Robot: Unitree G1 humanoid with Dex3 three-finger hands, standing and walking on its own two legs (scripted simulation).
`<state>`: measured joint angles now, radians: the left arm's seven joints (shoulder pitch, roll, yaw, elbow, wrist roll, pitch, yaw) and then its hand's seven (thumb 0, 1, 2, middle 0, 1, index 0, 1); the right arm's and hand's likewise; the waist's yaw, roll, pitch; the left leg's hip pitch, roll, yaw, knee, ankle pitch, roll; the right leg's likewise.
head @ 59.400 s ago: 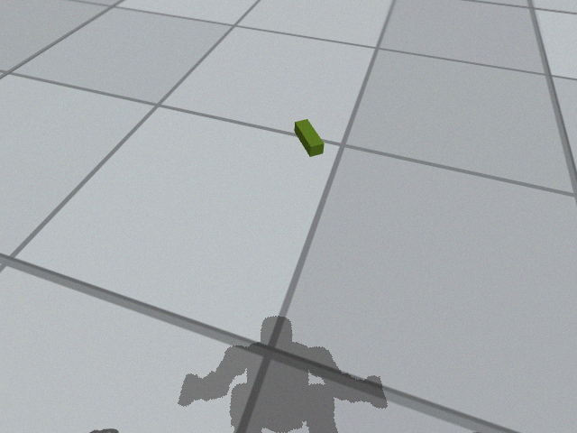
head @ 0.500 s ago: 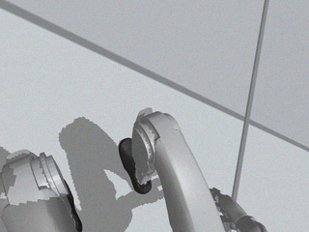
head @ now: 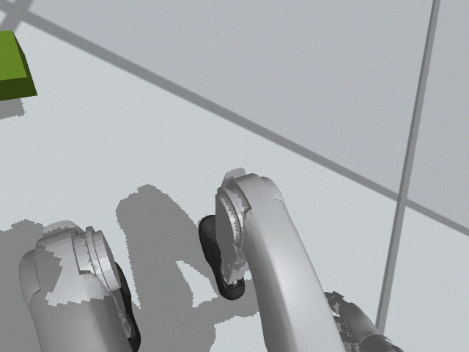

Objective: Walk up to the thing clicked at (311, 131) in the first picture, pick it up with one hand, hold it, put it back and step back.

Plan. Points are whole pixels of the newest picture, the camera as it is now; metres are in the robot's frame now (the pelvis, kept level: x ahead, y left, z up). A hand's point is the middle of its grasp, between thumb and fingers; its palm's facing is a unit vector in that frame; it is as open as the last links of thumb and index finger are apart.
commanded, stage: lift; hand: left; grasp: from above
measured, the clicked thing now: out of the picture +0.55 +0.31 -0.18
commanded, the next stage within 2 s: hold in 1.60 s
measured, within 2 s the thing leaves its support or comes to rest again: neither
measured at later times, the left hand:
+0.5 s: hand out of the picture +0.45 +0.32 -0.02, palm faces -0.45 -0.11 -0.89, open 10.2 cm
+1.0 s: hand out of the picture +0.36 +0.28 +0.19, palm faces -0.46 -0.12 -0.88, open 10.3 cm
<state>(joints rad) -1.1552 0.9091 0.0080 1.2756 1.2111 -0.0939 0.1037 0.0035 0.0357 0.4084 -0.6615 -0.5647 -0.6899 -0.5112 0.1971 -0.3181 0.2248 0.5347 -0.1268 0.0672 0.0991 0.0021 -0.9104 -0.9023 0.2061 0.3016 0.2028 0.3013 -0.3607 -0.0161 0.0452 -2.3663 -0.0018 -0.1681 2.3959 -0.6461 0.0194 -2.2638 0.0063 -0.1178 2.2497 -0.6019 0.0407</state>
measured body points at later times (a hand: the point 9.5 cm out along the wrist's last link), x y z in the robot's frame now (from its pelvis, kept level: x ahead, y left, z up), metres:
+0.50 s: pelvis +0.00 +0.00 +0.08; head +0.21 +0.08 +0.47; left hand +0.47 +0.32 +0.03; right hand +0.10 -0.27 -0.02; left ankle +0.08 +0.12 -0.30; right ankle +0.12 -0.12 -0.30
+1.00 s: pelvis +0.01 +0.00 +0.26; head +0.12 +0.02 +0.70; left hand +0.38 +0.28 +0.24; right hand +0.14 -0.25 +0.14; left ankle +0.08 +0.12 -0.30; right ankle +0.12 -0.13 -0.30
